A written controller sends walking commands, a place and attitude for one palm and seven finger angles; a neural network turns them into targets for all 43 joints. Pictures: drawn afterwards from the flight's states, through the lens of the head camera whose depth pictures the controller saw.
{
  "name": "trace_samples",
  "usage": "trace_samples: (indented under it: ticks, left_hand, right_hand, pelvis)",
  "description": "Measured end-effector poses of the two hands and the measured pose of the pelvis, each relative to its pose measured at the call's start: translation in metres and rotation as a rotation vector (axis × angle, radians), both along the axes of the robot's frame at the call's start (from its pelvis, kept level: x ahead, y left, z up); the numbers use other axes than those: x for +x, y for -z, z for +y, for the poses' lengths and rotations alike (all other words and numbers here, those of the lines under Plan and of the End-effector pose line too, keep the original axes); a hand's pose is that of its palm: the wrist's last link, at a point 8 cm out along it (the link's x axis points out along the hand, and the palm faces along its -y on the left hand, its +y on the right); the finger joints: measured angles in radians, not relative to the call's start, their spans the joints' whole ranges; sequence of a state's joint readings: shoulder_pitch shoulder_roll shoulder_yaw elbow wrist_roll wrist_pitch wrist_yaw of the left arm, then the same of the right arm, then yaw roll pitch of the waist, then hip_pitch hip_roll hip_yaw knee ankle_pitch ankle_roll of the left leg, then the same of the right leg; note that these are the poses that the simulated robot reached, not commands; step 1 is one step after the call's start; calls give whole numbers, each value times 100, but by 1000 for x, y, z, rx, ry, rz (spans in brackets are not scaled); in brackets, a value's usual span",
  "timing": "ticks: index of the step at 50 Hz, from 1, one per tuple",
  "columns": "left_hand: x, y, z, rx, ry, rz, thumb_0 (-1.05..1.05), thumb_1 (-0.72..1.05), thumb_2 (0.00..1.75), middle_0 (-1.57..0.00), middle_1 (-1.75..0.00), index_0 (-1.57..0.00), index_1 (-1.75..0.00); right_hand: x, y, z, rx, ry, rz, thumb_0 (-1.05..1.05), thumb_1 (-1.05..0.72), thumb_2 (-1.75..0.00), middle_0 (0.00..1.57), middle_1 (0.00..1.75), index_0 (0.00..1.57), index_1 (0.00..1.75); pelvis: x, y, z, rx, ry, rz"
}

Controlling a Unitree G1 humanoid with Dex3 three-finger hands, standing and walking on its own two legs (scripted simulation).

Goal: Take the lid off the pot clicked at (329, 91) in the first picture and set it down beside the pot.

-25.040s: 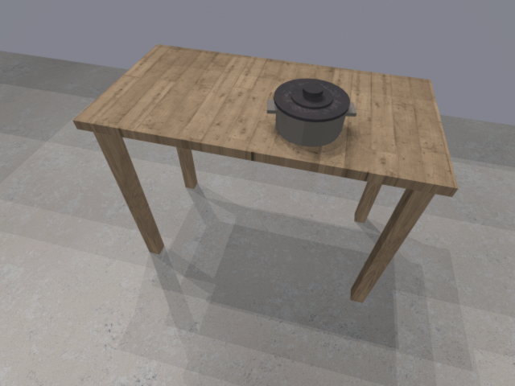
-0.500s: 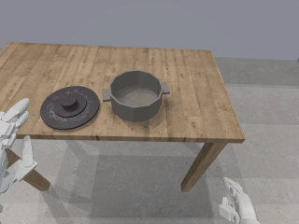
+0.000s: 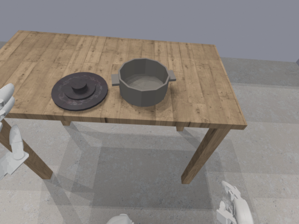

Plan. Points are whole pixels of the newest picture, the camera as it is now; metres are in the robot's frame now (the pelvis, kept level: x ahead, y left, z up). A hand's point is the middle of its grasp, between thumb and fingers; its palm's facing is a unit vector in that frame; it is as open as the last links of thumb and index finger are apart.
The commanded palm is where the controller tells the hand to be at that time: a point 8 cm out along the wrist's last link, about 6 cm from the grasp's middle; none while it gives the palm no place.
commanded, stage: step back with the hand held close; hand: left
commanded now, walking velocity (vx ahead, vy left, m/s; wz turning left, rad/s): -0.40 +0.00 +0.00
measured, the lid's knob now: (79, 85) +0.54 +0.29 +0.02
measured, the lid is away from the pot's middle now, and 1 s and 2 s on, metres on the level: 0.23 0.23 0.23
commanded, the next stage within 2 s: stop stepping back and stand still in 0.74 s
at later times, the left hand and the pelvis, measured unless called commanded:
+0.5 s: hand (15, 187) +0.14 +0.22 +0.19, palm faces +0.32 -0.82 -0.47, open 7.5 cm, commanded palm +0.08 +0.27 +0.20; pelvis -0.05 -0.01 +0.00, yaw +0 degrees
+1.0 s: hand out of the picture +0.06 +0.20 +0.17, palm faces +0.17 -0.86 -0.48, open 7.5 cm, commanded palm +0.00 +0.26 +0.20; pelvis -0.15 -0.01 +0.01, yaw -4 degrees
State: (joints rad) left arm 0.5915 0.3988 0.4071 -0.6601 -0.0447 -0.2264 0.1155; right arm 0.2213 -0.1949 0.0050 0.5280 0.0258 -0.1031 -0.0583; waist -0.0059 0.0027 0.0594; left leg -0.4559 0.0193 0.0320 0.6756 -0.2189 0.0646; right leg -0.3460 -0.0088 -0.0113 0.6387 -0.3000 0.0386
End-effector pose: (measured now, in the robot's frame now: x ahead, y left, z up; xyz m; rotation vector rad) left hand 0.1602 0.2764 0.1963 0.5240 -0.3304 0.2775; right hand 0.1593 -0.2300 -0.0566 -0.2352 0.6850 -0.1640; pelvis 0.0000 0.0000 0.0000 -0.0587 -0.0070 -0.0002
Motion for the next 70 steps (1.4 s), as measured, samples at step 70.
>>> trace_samples:
  ticks: [70]
  left_hand:
    - [-170,-3,-22,-23,60,65,2,89,90,-21,-30,-21,-30]
  right_hand:
    - [-201,-5,-8,25,45,17,2,-90,-90,20,30,20,30]
  pelvis:
    - [-171,-16,-6,34,46,-9]
